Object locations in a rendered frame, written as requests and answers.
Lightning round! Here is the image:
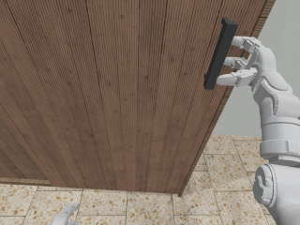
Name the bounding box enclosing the right robot forearm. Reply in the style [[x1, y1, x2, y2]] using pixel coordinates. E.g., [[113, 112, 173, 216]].
[[251, 70, 300, 169]]

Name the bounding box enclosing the handle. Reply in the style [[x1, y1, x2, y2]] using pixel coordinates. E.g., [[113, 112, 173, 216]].
[[203, 17, 238, 90]]

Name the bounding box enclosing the left robot hand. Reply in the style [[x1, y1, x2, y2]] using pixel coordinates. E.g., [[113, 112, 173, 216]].
[[51, 202, 80, 225]]

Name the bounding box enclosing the right robot upper arm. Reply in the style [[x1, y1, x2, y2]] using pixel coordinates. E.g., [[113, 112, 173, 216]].
[[252, 163, 300, 225]]

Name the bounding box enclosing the wardrobe door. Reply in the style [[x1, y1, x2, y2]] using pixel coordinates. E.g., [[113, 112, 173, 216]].
[[0, 115, 48, 180], [0, 0, 266, 194]]

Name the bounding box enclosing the right robot hand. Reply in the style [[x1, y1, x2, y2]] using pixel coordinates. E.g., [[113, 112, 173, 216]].
[[216, 36, 277, 87]]

